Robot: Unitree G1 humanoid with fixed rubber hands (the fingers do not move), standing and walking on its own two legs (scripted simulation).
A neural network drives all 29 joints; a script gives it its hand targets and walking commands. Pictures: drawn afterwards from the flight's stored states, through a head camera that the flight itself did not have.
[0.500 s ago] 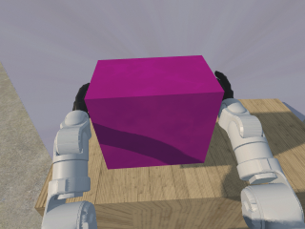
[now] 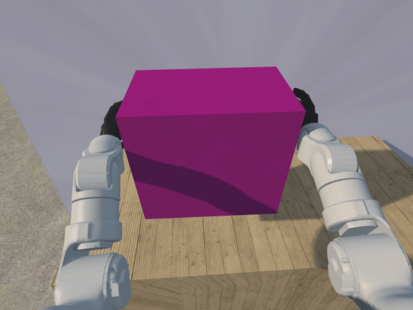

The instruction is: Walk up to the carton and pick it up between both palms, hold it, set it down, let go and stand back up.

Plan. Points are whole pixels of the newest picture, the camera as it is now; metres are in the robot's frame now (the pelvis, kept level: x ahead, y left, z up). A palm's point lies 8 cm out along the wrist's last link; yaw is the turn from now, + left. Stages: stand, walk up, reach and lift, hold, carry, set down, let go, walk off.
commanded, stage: reach and lift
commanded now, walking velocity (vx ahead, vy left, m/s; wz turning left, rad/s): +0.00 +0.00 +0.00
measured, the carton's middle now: (209, 144) +0.39 +0.00 +0.19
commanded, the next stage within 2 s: hold in 0.10 s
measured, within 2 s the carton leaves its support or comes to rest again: neither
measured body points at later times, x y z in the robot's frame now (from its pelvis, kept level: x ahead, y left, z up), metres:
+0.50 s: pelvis +0.01 +0.00 +0.00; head -0.07 +0.01 +0.44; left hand +0.37 +0.19 +0.22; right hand +0.38 -0.18 +0.25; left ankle +0.03 +0.13 -0.75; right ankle +0.01 -0.13 -0.75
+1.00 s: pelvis +0.00 +0.00 +0.00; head -0.07 +0.01 +0.44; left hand +0.37 +0.19 +0.23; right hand +0.38 -0.18 +0.26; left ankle +0.03 +0.13 -0.75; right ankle +0.01 -0.13 -0.75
